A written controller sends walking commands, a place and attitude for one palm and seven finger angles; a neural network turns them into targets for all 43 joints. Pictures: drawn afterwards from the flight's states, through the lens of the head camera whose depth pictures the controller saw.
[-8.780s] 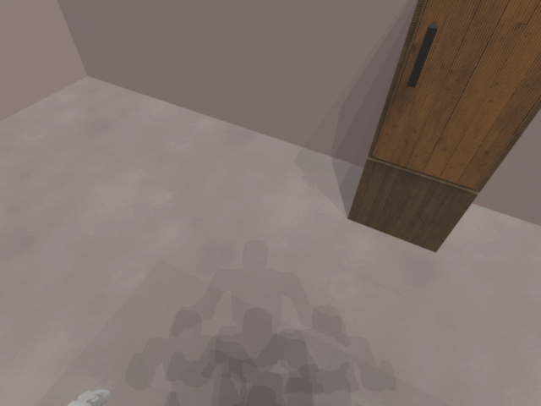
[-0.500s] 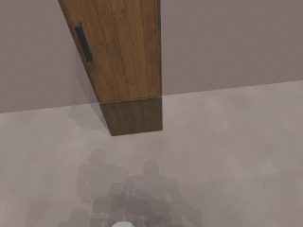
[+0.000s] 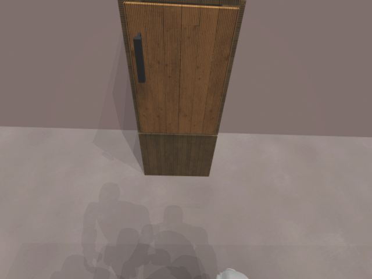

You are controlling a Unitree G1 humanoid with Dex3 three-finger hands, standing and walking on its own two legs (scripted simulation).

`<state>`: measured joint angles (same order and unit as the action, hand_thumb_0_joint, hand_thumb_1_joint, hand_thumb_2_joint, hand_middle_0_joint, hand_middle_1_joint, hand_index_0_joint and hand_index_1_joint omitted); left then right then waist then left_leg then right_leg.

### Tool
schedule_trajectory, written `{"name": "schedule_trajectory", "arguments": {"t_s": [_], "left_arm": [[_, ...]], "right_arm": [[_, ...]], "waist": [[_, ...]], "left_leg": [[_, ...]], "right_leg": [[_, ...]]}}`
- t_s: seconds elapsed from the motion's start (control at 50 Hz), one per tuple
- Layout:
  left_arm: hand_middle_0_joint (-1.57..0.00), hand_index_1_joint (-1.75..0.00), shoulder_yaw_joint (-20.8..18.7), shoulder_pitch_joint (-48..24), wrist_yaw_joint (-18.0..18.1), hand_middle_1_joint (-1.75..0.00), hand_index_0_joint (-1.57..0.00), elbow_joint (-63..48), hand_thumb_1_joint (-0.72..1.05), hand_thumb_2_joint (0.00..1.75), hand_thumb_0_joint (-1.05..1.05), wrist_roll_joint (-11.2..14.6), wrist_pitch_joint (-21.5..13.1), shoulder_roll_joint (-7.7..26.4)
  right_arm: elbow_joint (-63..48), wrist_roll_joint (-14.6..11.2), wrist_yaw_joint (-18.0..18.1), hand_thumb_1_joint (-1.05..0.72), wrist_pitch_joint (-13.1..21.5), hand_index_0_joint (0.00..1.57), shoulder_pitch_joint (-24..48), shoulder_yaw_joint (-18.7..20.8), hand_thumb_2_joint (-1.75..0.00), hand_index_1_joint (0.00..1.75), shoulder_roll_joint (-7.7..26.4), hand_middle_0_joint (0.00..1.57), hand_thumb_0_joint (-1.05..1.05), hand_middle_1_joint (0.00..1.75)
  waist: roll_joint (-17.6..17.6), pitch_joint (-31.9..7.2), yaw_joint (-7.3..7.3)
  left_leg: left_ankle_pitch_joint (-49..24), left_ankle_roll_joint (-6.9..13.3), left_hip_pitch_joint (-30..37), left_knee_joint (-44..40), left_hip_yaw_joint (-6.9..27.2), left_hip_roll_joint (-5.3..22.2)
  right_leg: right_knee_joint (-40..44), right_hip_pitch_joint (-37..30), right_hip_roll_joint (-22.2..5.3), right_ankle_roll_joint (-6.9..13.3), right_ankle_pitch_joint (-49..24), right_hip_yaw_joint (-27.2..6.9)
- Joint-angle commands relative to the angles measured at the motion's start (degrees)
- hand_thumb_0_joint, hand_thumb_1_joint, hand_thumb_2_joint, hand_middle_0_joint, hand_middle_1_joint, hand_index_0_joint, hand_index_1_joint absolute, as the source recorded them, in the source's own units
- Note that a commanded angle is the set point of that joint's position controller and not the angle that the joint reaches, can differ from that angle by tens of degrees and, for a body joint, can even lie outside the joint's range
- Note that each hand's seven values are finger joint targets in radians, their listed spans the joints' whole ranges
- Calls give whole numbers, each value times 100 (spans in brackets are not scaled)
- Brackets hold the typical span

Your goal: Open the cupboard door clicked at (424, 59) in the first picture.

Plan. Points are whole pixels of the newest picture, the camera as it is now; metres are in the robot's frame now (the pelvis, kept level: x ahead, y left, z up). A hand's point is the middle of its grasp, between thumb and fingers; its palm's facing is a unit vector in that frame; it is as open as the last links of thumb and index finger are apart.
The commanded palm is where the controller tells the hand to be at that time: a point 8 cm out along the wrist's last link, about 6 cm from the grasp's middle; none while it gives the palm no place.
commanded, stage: take the last steps up to it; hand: left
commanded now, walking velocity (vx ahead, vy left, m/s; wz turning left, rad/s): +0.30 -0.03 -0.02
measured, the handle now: (140, 58) +0.82 +0.23 +0.07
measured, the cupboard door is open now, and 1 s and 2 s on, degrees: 0 0 0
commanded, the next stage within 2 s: come to a stop and stand still in 0.70 s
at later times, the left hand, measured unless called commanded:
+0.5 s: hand (139, 274) +0.17 +0.12 -0.17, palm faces +0.08 -0.97 -0.21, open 7.2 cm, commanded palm none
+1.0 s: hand (136, 224) +0.30 +0.16 -0.18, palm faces +0.06 -0.98 -0.21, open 7.3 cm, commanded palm none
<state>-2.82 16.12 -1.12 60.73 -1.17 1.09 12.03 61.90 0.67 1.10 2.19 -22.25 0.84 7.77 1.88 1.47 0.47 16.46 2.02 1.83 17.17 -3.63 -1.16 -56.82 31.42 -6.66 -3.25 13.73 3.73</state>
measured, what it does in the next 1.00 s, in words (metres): walks ahead: right foot, then left foot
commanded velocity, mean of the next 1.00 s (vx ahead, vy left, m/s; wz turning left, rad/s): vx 0.12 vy -0.01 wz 0.01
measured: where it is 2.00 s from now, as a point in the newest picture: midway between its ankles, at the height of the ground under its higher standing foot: outside the picture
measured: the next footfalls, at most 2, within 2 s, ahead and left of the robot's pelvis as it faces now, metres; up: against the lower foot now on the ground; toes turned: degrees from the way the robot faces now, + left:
right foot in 0.20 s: +0.21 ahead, -0.15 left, +0.00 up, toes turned -9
left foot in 0.68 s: +0.29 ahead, +0.10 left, +0.00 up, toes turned +10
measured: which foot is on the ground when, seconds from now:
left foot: down 0.00-0.20, up 0.22-0.66, down 0.68-1.00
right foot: up 0.00-0.18, down 0.20-0.70, up 0.72-1.00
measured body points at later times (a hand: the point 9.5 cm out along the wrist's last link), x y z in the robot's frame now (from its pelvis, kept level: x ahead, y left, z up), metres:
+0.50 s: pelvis +0.15 -0.06 +0.00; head +0.15 -0.07 +0.45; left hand +0.17 +0.18 -0.15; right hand +0.18 -0.29 -0.16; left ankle +0.20 +0.09 -0.68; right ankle +0.17 -0.15 -0.74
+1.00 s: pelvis +0.28 -0.02 +0.00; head +0.30 -0.02 +0.44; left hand +0.30 +0.21 -0.16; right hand +0.28 -0.24 -0.16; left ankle +0.25 +0.09 -0.74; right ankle +0.31 -0.14 -0.72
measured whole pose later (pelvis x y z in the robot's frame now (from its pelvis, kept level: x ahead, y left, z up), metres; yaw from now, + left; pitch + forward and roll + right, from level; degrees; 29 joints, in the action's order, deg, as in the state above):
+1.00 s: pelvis +0.28 -0.02 +0.00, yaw +1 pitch -1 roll +1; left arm -2.6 12.9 1.4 61.7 -0.6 0.5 10.2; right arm 63.1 1.0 2.0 0.6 -15.6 0.7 6.5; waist 2.1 3.8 -0.3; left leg 15.1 0.4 -8.4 24.8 -8.8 1.6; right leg -41.4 21.6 -4.7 -1.8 17.6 3.9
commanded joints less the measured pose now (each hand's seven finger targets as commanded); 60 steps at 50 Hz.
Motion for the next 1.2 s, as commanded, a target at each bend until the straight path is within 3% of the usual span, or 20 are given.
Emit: {"name": "schedule_trajectory", "arguments": {"t_s": [0.0,0.08,0.14,0.16,0.18,0.2,0.24,0.34,0.54,0.62,0.64,0.68,0.7,0.82,0.9,1.0,1.02,1.06,1.1,1.18], "left_arm": [[-20,-30,-7,-968,-12,-30,-20,-654,90,90,0,14,-170,159],[-20,-30,-31,-1077,-23,-30,-20,-697,90,90,0,30,-250,75],[-20,-30,-147,409,-1,-30,-20,-224,90,90,0,-14,-382,342],[-20,-30,-259,1232,58,-30,-20,20,90,90,0,-70,-481,795],[-20,-30,-384,1780,124,-30,-20,154,90,90,0,-28,-505,1373],[-20,-30,-368,1575,165,-30,-20,90,90,90,0,83,-461,1327],[-20,-30,-263,519,194,-30,-20,-150,90,90,0,65,-443,871],[-20,-30,-52,-64,234,-30,-20,-217,90,90,0,-5,-520,180],[-20,-30,-127,492,189,-30,-20,55,90,90,0,-40,-533,526],[-20,-30,-122,465,189,-30,-20,103,90,90,0,-10,-435,436],[-20,-30,-78,538,178,-30,-20,110,90,90,0,5,-407,244],[-20,-30,18,446,134,-30,-20,-130,90,90,0,25,-402,-108],[-20,-30,2,212,142,-30,-20,-248,90,90,0,-6,-393,-2],[-20,-30,26,457,154,-30,-20,135,90,90,0,24,-233,-270],[-20,-30,57,379,242,-30,-20,106,90,90,0,50,-71,-175],[-20,-30,-26,370,279,-30,-20,-25,90,90,0,8,-74,213],[-20,-30,-75,437,303,-30,-20,-25,90,90,0,-22,-126,447],[-20,-30,-145,412,319,-30,-20,-86,90,90,0,-17,-158,937],[-20,-30,-182,325,396,-30,-20,-135,90,90,0,-5,-134,849],[-20,-30,-214,-311,440,-30,-20,-496,90,90,0,-22,-74,791]], "right_arm": [[-34,56,83,-90,143,20,-547,243,-90,30,914,20,0,30],[90,107,87,-90,128,20,-529,268,-90,30,976,20,0,30],[147,61,62,-90,123,20,-440,272,-90,30,976,20,0,30],[93,-4,3,-90,149,20,-496,261,-90,30,795,20,0,30],[-91,-38,-23,-90,169,20,-684,209,-90,30,493,20,0,30],[-215,-59,-18,-90,102,20,-337,239,-90,30,686,20,0,30],[-175,-11,-68,-90,64,20,77,292,-90,30,536,20,0,30],[0,116,-138,-90,-218,20,-379,268,-90,30,202,20,0,30],[-540,69,-256,-90,-74,20,880,244,-90,30,328,20,0,30],[-380,68,-207,-90,49,20,444,233,-90,30,427,20,0,30],[-243,74,-160,-90,104,20,48,262,-90,30,649,20,0,30],[-109,111,-47,-90,69,20,-700,400,-90,30,1375,20,0,30],[-165,96,-23,-90,5,20,-580,384,-90,30,1374,20,0,30],[-286,53,115,-90,157,20,408,140,-90,30,637,20,0,30],[-221,42,165,-90,39,20,602,144,-90,30,747,20,0,30],[-124,16,149,-90,-181,20,647,293,-90,30,817,20,0,30],[-140,-2,132,-90,-212,20,546,311,-90,30,689,20,0,30],[-217,-65,82,-90,-320,20,309,326,-90,30,400,20,0,30],[-270,-64,120,-90,-465,20,595,350,-90,30,432,20,0,30],[-319,-20,31,-90,-547,20,729,389,-90,30,537,20,0,30]], "waist": [[-848,897,-290],[-973,849,-260],[-350,46,422],[393,-606,745],[1679,-1159,715],[1059,-895,675],[304,-19,390],[370,312,-251],[426,458,100],[45,181,-136],[-515,-2,-280],[-2046,-256,-476],[-1369,59,-431],[-514,-48,34],[-824,-131,31],[-859,84,130],[-304,-60,121],[775,-393,40],[994,-557,195],[546,-510,92]], "left_leg": [[-1698,845,-264,-719,929,1716],[-2132,748,-507,-329,789,1770],[-2790,409,-996,1466,303,1262],[-1769,152,-1937,2978,-24,834],[1462,-72,-3143,4742,-160,17],[1625,33,-3364,5562,442,277],[685,42,-3546,5848,516,713],[-182,-233,-2840,4860,262,877],[-197,-298,-2716,2250,-92,796],[-516,-282,-1221,1099,-378,513],[-542,-216,-514,713,-20,723],[-823,709,271,-328,2230,2528],[-666,880,-121,-353,2189,2635],[-3635,605,-958,-175,446,1842],[-4434,570,-949,157,212,1789],[-3267,217,-1120,897,142,1494],[-2316,-44,-1427,1297,-79,1137],[1087,-362,-2058,2580,-379,292],[1981,-338,-2261,4136,289,263],[1265,-456,-2722,4938,563,225]], "right_leg": [[823,639,-67,63,-18,37],[1795,-292,133,262,103,214],[2712,-2513,488,428,-355,404],[3047,-3847,-444,743,-80,-706],[3824,-4582,-1931,1330,-496,-3057],[4243,-4123,-2099,1508,-113,-3224],[4586,-2632,-1749,1341,1501,-2600],[4918,-1138,-1006,960,644,-662],[4755,-1931,-1106,1228,356,-572],[3819,-1547,-757,959,279,-173],[2995,-1208,-431,786,289,29],[424,189,485,398,2032,549],[-113,342,268,472,1982,189],[-83,-491,-9,201,549,-200],[1240,-1133,160,144,365,-55],[2923,-1777,180,209,-1013,15],[2976,-2179,-179,304,-2766,-447],[3077,-2597,-1551,1214,-5631,-1327],[3309,-2481,-1684,1664,-5542,-1548],[3381,-2399,-1340,1450,-4113,-1075]]}}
